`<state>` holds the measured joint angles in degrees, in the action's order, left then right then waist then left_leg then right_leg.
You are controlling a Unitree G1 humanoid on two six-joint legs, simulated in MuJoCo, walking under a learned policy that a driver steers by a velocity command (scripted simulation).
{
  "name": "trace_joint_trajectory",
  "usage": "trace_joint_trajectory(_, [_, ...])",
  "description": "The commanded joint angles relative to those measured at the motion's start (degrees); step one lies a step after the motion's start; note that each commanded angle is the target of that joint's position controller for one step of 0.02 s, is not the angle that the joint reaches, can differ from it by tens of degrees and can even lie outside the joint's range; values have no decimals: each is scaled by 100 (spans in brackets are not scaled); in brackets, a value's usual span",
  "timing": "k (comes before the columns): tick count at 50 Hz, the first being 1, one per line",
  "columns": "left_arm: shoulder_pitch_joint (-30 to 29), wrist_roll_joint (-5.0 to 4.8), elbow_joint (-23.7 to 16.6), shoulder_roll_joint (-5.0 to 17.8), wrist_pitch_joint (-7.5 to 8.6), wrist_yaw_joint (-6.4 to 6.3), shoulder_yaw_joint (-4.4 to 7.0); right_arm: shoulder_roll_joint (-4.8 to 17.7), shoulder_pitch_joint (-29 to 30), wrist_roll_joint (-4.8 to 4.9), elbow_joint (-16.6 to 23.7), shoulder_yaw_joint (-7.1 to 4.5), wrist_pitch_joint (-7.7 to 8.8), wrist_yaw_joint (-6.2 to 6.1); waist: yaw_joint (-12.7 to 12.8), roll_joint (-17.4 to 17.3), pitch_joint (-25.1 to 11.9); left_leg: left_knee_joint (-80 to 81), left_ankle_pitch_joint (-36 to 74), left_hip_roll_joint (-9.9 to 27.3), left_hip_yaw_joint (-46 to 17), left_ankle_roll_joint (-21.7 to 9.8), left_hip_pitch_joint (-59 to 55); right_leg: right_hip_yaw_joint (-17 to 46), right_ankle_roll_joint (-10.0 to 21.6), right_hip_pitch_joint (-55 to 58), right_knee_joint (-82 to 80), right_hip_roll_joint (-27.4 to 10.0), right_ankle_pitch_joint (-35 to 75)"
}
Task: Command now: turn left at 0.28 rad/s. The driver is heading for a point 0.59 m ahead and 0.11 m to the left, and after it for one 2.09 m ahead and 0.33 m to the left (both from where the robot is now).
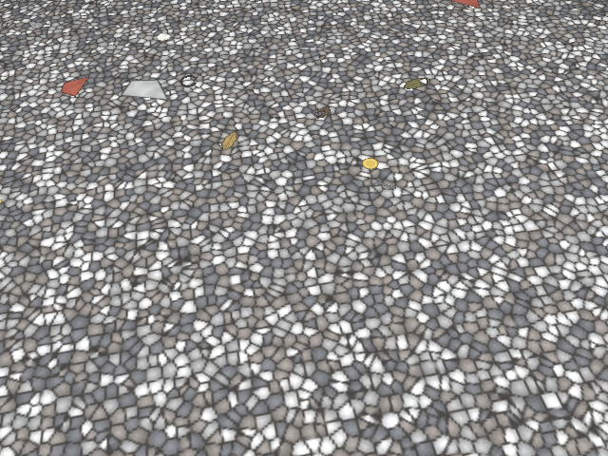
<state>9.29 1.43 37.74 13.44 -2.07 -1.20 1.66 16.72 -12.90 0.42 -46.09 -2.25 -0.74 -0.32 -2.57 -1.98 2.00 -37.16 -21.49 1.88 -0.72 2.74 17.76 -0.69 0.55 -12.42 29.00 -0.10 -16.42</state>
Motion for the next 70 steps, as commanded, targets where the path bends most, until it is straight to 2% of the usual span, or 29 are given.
trace_joint_trajectory(1, [145, -22, -285, 1149, 148, -111, 384, 754, 268, 78, 485, -281, -26, -51, 397, 1396, -189, -1725, -1131, -17, -71, 56, 1039, 1370, 1256, 526, -914, -1848, 2688])
trace_joint_trajectory(5, [-259, -102, -264, 1076, 146, -129, 413, 483, 184, 92, 530, -272, -171, -39, 274, 928, -252, -1818, -875, 142, -27, 152, 1135, 837, 1278, 632, -840, -1806, 3000])
trace_joint_trajectory(9, [-161, -207, -135, 1291, 152, -49, 509, 510, 320, 136, 736, -242, -180, 133, 408, 1011, -377, -622, -369, 103, 390, -161, 378, 697, 1140, 379, -1338, -1766, -25])
trace_joint_trajectory(12, [-341, -317, -30, 1161, 221, 35, 478, 583, -625, 123, 352, -327, -105, 182, -85, 775, -341, 733, 295, -314, 821, -574, -1134, 165, 749, -484, -742, -1444, -1158])
trace_joint_trajectory(13, [-359, -246, -25, 840, 253, 70, 391, 778, -1225, 159, 126, -422, -68, 142, -263, 151, -356, 1082, 69, -127, 266, -822, -1935, -333, 417, -1205, 409, -1117, -1374])
trace_joint_trajectory(14, [-678, -62, -364, 400, 308, 107, 256, 1564, -1641, 134, 181, -600, 19, 55, -327, -1580, -284, 1902, -603, 1475, -2631, -1671, -2566, -908, -215, -3001, 2906, -257, -2052])
trace_joint_trajectory(15, [-1143, -232, -598, 663, 464, 114, 305, 1561, -1441, -47, 448, -527, 239, 158, -452, -1141, -194, 2765, -1501, 2030, -4369, -2429, -2173, 307, -141, -3771, 3616, 101, -2117])
trace_joint_trajectory(16, [-1111, -408, -571, 977, 574, 163, 385, 1235, -1048, -70, 529, -432, 374, 161, -243, -752, 234, 2926, -1684, 2007, -4002, -2300, -2053, 528, -20, -4015, 3717, -211, -1521])
trace_joint_trajectory(20, [-776, -111, -211, 1072, 769, 177, 477, 847, -753, 18, 632, -263, 429, 9, 43, -378, 283, 2808, 402, 1103, -2215, -1575, -1889, 405, -82, -3381, 2802, -410, 456])
trace_joint_trajectory(27, [-1302, -220, -223, 596, 777, 322, 286, 793, -1214, -9, 457, -241, 424, -133, -226, -497, 264, 2882, 1959, 663, -940, -1272, -1615, 5, -374, -2652, 830, -169, 2177])
trace_joint_trajectory(33, [-1832, -307, -418, 615, 856, 539, 189, 862, -1462, 10, 191, -247, 415, -86, -380, -402, 649, 2849, 2586, 1081, -648, -1298, -2146, -208, 103, -2646, -13, -129, 2044])
trace_joint_trajectory(36, [-1203, -275, -288, 883, 844, 553, 292, 1019, -1312, -23, 182, -290, 366, -139, 31, -590, -10, 1864, 5735, 1111, -333, -1120, -2701, -435, 488, -1798, 20, 272, 1418])
trace_joint_trajectory(38, [312, -277, 69, 1248, 772, 451, 477, 1094, -1099, -76, 257, -285, 284, -182, 845, -476, -1003, -154, 7024, 855, 41, -857, -2177, -440, 849, 307, -52, 485, 1559])
trace_joint_trajectory(39, [1271, -251, 196, 1599, 706, 370, 546, 880, -1136, -238, 425, -190, 316, -207, 1095, 308, -1768, -1960, 4973, 609, 135, -681, -714, 1120, 1225, 2200, 169, -583, 1450])
trace_joint_trajectory(40, [1411, -271, 278, 1775, 756, 430, 570, 160, -1890, -187, 480, 7, 431, -81, 494, 1843, -2460, -3969, -758, -664, -262, -258, 1588, 4390, 2351, 3954, -467, -1958, 21])
trace_joint_trajectory(41, [1367, -327, 311, 1206, 740, 391, 465, 755, -1158, -14, 537, -71, 614, -4, 915, 1089, -2090, -4418, -798, -464, -863, -351, 2193, 4587, 2084, 3695, -1107, -1781, -671])
trace_joint_trajectory(42, [1002, -277, 232, 1160, 716, 334, 432, 919, -492, 185, 782, -120, 752, 62, 876, 825, -1175, -4255, -295, -169, -807, -432, 2507, 3745, 1842, 2870, -1302, -1632, -508])
trace_joint_trajectory(44, [489, -188, 87, 1082, 710, 301, 388, 821, -85, 10, 877, -116, 884, 39, 489, -64, -389, -3430, 245, 178, -640, -420, 2146, 2839, 1695, 1298, -1556, -1193, 727])
trace_joint_trajectory(45, [373, -114, 17, 1028, 715, 274, 353, 794, -206, -45, 888, -128, 853, 43, 279, 96, -350, -3255, 361, 282, -656, -373, 1832, 2594, 1712, 846, -1697, -1041, 1090])
trace_joint_trajectory(48, [298, -232, 5, 1016, 707, 209, 352, 598, -371, -147, 927, -90, 694, 16, 70, 375, -167, -2425, 403, 408, -437, -57, 1618, 2064, 1780, -16, -1923, -851, 1566])
trace_joint_trajectory(53, [712, -296, 133, 1303, 623, 83, 444, 271, 863, -150, 1289, 51, 711, 16, 543, 473, -1, -86, 2397, 32, -172, 217, 912, 1404, 1312, -829, -1769, -307, 1326])
trace_joint_trajectory(58, [1073, -350, 243, 1273, 496, 36, 452, 637, 1094, 17, 1395, -114, 782, 83, 546, 709, -226, 781, 2290, -97, -518, 83, 536, 2200, 1002, 36, -1000, -651, 659])
trace_joint_trajectory(61, [1005, -265, 171, 965, 460, 68, 361, 933, 84, -15, 1220, -310, 845, 45, -47, 737, -688, 1112, 1641, 123, -523, -392, -958, 2161, 635, -74, 313, -350, 821])
trace_joint_trajectory(62, [1154, -139, 62, 513, 478, 98, 204, 1261, -749, -97, 1169, -396, 835, -6, -308, -72, -1553, 1090, 1140, 1199, -1567, -761, -2356, 1607, 414, -718, 2035, 70, -233])
trace_joint_trajectory(63, [1903, -351, -156, 306, 555, 113, 118, 1712, -1059, -168, 962, -501, 741, 47, 93, -2028, -2033, 1803, -310, 2340, -4417, -1686, -3662, 944, 136, -2661, 3795, 627, -1949])
trace_joint_trajectory(64, [1758, -448, 14, 944, 535, 75, 236, 1134, -889, -95, 1047, -403, 724, 79, -63, -1234, -1582, 2064, -1452, 2255, -4663, -1606, -3326, 1116, 48, -3276, 4541, 158, -1528])
trace_joint_trajectory(65, [1145, -399, -50, 1224, 495, 72, 323, 799, -648, -67, 1084, -309, 701, 58, -201, -652, -913, 2081, -1086, 1976, -3579, -1358, -2720, 996, 20, -3379, 4668, -22, -963])
trace_joint_trajectory(66, [856, -321, -98, 1176, 463, 61, 331, 682, -379, -110, 1089, -255, 682, 59, -117, -263, -581, 2107, -126, 1695, -2746, -1231, -2101, 871, -24, -3159, 4531, -209, -542])
trace_joint_trajectory(70, [710, -277, -159, 699, 422, 135, 271, 450, -331, -113, 792, -190, 744, 93, 140, -438, -163, 2566, 1425, 1100, -1417, -1315, -1122, 729, -49, -2548, 3686, -401, -63])
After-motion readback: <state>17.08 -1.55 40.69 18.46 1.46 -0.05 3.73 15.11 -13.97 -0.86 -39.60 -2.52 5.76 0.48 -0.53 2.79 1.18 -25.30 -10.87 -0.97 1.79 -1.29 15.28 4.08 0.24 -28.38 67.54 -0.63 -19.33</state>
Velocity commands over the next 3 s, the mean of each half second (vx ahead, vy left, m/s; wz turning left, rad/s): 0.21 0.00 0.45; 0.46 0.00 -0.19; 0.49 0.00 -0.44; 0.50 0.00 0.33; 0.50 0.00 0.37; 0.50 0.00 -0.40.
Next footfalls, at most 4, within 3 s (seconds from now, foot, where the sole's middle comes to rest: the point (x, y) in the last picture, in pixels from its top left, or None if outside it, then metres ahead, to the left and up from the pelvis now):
0.26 left None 0.00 0.13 -0.77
0.76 right None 0.41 0.05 -0.77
1.24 left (187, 395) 0.65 0.30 -0.77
1.72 right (302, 307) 0.87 0.03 -0.77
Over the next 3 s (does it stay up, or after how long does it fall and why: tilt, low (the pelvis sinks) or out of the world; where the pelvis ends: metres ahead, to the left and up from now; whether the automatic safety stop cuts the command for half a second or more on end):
stays up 1.42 0.27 0.01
